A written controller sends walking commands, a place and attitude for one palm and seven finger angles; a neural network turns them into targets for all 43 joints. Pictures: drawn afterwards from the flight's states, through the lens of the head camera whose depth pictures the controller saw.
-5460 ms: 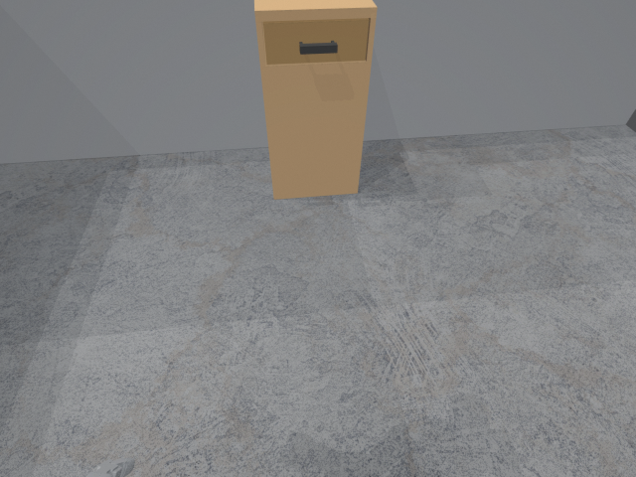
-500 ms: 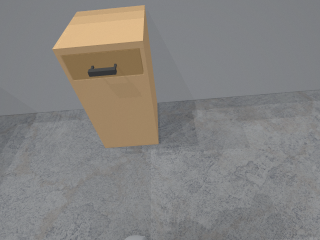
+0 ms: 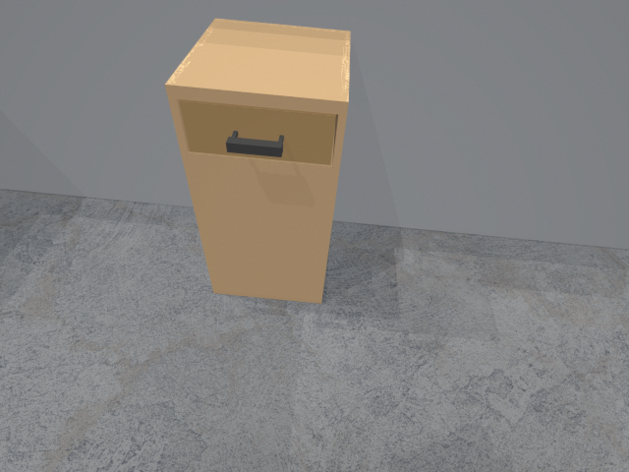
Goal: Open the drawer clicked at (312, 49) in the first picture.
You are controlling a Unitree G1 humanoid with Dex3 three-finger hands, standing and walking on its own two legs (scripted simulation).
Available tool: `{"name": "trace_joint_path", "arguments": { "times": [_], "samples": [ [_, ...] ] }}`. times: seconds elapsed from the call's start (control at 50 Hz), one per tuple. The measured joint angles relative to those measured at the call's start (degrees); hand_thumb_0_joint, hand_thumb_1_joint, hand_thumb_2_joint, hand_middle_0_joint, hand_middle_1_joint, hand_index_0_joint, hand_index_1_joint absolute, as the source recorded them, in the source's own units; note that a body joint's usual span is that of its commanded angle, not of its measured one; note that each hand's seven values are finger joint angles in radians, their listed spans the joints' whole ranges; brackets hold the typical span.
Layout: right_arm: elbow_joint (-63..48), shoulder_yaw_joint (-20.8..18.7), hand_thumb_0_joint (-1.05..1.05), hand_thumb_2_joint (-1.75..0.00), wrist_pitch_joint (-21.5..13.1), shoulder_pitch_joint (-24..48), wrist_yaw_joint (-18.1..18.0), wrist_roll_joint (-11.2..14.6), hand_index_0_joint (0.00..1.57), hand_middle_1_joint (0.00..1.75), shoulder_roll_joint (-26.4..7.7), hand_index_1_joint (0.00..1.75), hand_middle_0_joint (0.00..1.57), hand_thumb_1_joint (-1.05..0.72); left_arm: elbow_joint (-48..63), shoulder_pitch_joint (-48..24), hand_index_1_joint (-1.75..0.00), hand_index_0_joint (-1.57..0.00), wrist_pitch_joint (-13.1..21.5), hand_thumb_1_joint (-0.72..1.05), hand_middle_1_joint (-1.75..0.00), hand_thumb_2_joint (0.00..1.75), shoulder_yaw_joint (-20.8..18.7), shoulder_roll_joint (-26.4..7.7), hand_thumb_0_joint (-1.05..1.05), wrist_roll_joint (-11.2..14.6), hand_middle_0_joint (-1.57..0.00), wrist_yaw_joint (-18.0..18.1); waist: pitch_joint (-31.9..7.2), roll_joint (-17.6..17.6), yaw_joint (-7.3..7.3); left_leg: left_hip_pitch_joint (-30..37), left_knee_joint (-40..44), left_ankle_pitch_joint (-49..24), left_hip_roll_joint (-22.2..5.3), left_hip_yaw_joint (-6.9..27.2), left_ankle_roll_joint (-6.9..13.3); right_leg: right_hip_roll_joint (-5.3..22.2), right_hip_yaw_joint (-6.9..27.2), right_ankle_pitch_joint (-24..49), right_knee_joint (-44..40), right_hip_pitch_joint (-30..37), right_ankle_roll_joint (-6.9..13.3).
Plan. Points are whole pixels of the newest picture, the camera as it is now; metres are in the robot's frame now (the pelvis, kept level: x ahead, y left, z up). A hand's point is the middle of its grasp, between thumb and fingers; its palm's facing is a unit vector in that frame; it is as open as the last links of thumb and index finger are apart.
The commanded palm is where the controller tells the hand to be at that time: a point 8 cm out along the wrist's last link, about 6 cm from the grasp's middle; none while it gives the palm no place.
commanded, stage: take the last steps up to it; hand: left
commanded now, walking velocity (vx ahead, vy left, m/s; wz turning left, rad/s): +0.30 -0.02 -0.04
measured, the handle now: (256, 141) +0.82 +0.22 -0.05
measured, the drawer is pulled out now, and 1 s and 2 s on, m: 0.00 0.00 0.00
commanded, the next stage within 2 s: come to a stop and stand still in 0.62 s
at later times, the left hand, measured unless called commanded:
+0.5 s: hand (252, 380) +0.29 +0.13 -0.17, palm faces -0.02 -0.98 -0.21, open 7.3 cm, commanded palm none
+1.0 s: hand (238, 405) +0.26 +0.14 -0.18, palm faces +0.05 -0.99 -0.13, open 7.3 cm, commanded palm none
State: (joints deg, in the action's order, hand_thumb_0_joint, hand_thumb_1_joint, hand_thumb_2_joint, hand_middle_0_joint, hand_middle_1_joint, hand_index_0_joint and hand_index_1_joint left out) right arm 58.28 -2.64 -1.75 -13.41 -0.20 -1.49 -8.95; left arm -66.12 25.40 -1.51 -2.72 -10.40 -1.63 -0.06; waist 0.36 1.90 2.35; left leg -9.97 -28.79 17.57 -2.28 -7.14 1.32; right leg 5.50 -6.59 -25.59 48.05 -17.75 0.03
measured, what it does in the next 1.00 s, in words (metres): walks ahead: right foot, then left foot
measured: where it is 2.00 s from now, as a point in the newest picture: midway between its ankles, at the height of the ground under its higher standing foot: outside the picture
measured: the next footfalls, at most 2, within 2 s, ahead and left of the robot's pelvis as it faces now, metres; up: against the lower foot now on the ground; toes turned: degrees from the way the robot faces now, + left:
right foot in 0.38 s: +0.28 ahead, -0.14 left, +0.00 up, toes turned -10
left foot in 0.82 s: +0.36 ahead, +0.09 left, +0.00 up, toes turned +6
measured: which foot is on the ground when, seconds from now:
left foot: down 0.00-0.40, up 0.42-0.80, down 0.82-1.00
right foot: up 0.00-0.36, down 0.38-0.92, up 0.94-1.00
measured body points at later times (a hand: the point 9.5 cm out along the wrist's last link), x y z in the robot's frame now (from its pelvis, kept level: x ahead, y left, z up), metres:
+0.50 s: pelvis +0.18 -0.05 -0.01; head +0.20 -0.07 +0.43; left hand +0.29 +0.18 -0.15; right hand +0.08 -0.25 -0.18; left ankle +0.05 +0.09 -0.64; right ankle +0.24 -0.13 -0.74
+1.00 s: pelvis +0.29 -0.01 +0.00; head +0.32 +0.01 +0.45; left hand +0.26 +0.20 -0.17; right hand +0.38 -0.23 -0.14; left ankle +0.32 +0.09 -0.74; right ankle +0.24 -0.13 -0.72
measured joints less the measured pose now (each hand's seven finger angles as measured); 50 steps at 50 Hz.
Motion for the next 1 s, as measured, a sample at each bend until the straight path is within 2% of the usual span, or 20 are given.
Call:
{"name": "trace_joint_path", "arguments": {
  "times": [0.06,0.16,0.24,0.34,0.38,0.4,0.44,0.48,0.5,0.54,0.6,0.66,0.78,0.82,0.92,0.96,1.0],
  "samples": [
    [0.88,0.21,0.00,-0.90,-0.64,-2.43,-0.80,0.10,0.20,0.30,-0.10,0.30,0.20,-0.94,0.65,-2.49,-0.30,-0.20,0.36,0.91,-0.30,0.90,-0.17,0.01,0.01,-0.14,-0.20,-0.59,0.10,-0.14,-1.14,3.65,4.50,-0.81,0.92,-0.13,0.32,0.31,1.18,5.08,9.41,-6.31,-0.10],
    [4.06,0.95,0.00,-0.90,-1.39,-7.40,-1.19,0.37,0.20,0.30,0.97,0.30,0.20,-0.93,3.65,-8.31,-0.30,-0.20,1.38,0.91,-0.30,0.90,-0.47,-0.31,0.01,0.11,-0.19,-0.76,0.89,0.35,-1.78,9.14,10.50,-1.52,2.48,-0.28,0.48,1.29,2.36,11.54,11.51,-12.95,-1.32],
    [6.32,1.06,0.00,-0.90,-1.36,-10.84,-1.25,0.15,0.20,0.30,1.94,0.30,0.20,-0.92,5.63,-12.90,-0.30,-0.20,1.28,0.91,-0.30,0.90,-0.50,-0.19,0.00,0.41,-0.19,-0.85,1.60,0.08,-2.98,12.51,12.12,0.14,2.68,-0.57,-0.22,1.48,1.77,13.29,4.62,-14.10,-1.37],
    [8.11,0.77,0.01,-0.90,-0.98,-13.40,-1.16,-0.39,0.20,0.30,1.88,0.30,0.20,-0.91,7.74,-17.48,-0.30,-0.20,1.76,0.91,-0.30,0.90,-0.45,0.28,0.00,0.68,-0.19,-1.16,3.15,-1.56,-5.36,15.46,9.87,5.20,1.37,-1.49,-2.17,0.10,0.29,12.76,-7.64,-10.89,0.52],
    [8.77,0.70,0.01,-0.90,-0.85,-14.39,-1.05,-0.26,0.20,0.30,1.81,0.30,0.20,-0.91,8.58,-18.61,-0.30,-0.20,2.93,0.91,-0.30,0.90,-0.33,0.24,0.00,0.57,-0.19,-1.24,3.70,-2.37,-5.78,15.09,4.90,9.05,-0.06,-1.53,-3.10,-1.34,-0.66,14.50,-12.85,-7.48,1.69],
    [9.25,0.66,0.01,-0.90,-0.62,-14.36,-0.89,0.01,0.20,0.30,1.81,0.30,0.20,-0.91,8.79,-19.20,-0.30,-0.20,3.92,0.91,-0.30,0.90,-0.41,0.32,0.00,0.37,-0.19,-1.11,4.28,-2.87,-5.59,13.15,-1.26,11.05,-1.24,-1.32,-2.88,-1.93,-1.14,17.39,-12.60,-7.02,2.51],
    [9.46,0.61,0.01,-0.90,0.19,-13.07,-0.65,0.62,0.20,0.30,1.68,0.30,0.20,-0.91,9.12,-19.77,-0.30,-0.20,5.33,0.91,-0.30,0.90,-0.32,0.63,0.00,0.64,-0.19,-0.79,5.33,-3.37,-5.61,5.30,-20.82,12.78,-1.62,2.34,-1.49,-2.47,-2.05,14.45,-9.55,-6.53,3.73],
    [8.98,0.27,0.01,-0.90,0.77,-11.24,-0.51,0.88,0.20,0.30,1.25,0.30,0.20,-0.91,8.92,-19.20,-0.30,-0.20,5.42,0.91,-0.30,0.90,-0.10,1.13,0.00,1.00,-0.19,-0.38,5.46,-3.47,-5.20,-2.14,-35.27,10.34,-1.33,4.37,-0.38,-3.06,-2.60,12.18,-10.91,-3.86,4.18],
    [8.48,0.11,0.01,-0.90,0.96,-10.09,-0.49,0.77,0.20,0.30,0.93,0.30,0.20,-0.91,8.64,-18.59,-0.30,-0.20,5.26,0.91,-0.30,0.90,0.05,1.42,0.00,1.06,-0.20,-0.12,5.21,-3.52,-4.95,-5.44,-38.97,8.22,-1.56,4.63,-0.19,-3.39,-2.74,12.24,-12.58,-2.43,3.98],
    [6.93,-0.18,0.01,-0.90,1.20,-7.52,-0.53,0.42,0.20,0.30,0.18,0.30,0.20,-0.91,7.78,-17.05,-0.30,-0.20,5.03,0.91,-0.30,0.90,0.24,2.07,0.00,1.09,-0.20,0.44,4.57,-3.71,-4.76,-11.01,-40.70,4.36,-2.44,4.83,-0.39,-4.10,-3.02,13.27,-16.44,0.25,3.84],
    [4.41,-0.49,0.01,-0.90,1.19,-3.94,-0.47,0.07,0.20,0.30,-0.48,0.30,0.20,-0.91,6.78,-14.92,-0.30,-0.21,5.20,0.95,-0.30,0.90,-0.40,1.37,-0.02,1.03,-0.20,1.45,3.40,-3.78,-4.43,-16.27,-35.39,1.13,-3.73,4.68,-1.55,-4.89,-3.39,14.36,-21.26,3.33,4.06],
    [2.61,-0.60,0.01,-0.90,1.25,-0.97,-0.25,-0.01,0.20,0.30,-0.80,0.30,0.19,-0.91,5.39,-12.82,-0.30,-0.20,4.79,0.95,-0.30,0.90,-0.03,0.91,-0.02,0.65,-0.20,1.22,2.38,-3.69,-3.84,-17.87,-27.32,-0.80,-4.44,3.92,-2.57,-5.34,-3.51,14.45,-24.10,5.59,3.85],
    [1.90,-0.12,0.00,-0.90,0.99,2.71,0.07,0.19,0.20,0.30,-1.00,0.30,0.19,-0.92,2.99,-8.74,-0.30,-0.20,4.24,0.93,-0.30,0.90,0.65,1.57,-0.01,0.44,-0.20,0.77,1.46,-2.99,-1.18,-13.22,-11.42,-1.95,-3.30,2.75,-3.37,-5.40,-3.41,12.09,-25.09,9.01,2.38],
    [2.06,0.48,0.00,-0.90,0.52,3.43,-0.17,0.31,0.20,0.30,-0.97,0.30,0.19,-0.92,2.14,-7.43,-0.30,-0.20,3.72,0.92,-0.30,0.90,1.03,2.05,0.00,0.70,-0.20,1.07,1.46,-3.04,-0.41,-9.11,-3.88,-7.80,-2.78,2.78,-3.50,-5.48,-3.31,10.18,-23.18,9.49,1.47],
    [2.86,1.98,0.00,-0.90,0.57,5.05,-1.18,0.73,0.20,0.30,1.60,0.30,0.19,-0.92,0.70,-6.32,-0.30,-0.20,1.48,0.92,-0.30,0.90,1.88,2.13,0.00,1.14,-0.20,2.10,1.99,0.58,0.95,-5.06,-1.24,-3.92,-0.43,0.58,-0.04,-2.98,-1.30,7.23,-20.52,10.36,-0.64],
    [2.31,2.09,0.00,-0.90,0.89,5.97,-1.76,0.96,0.20,0.30,2.40,0.30,0.20,-0.92,1.04,-6.60,-0.30,-0.20,0.61,0.91,-0.30,0.90,2.05,2.22,0.00,1.15,-0.20,2.03,2.73,1.25,0.83,-4.47,0.04,-4.34,0.17,-0.29,0.45,-2.39,0.04,5.58,-17.68,8.99,-0.87],
    [1.41,1.76,0.00,-0.90,0.99,6.94,-2.43,1.05,0.20,0.30,2.75,0.30,0.20,-0.92,1.92,-7.51,-0.30,-0.20,-0.30,0.91,-0.30,0.90,1.87,2.20,0.00,1.00,-0.20,1.87,3.87,1.08,0.39,-4.50,1.27,-5.28,0.26,-0.75,0.75,-2.56,1.81,0.46,-10.31,5.63,-0.93]
  ]
}}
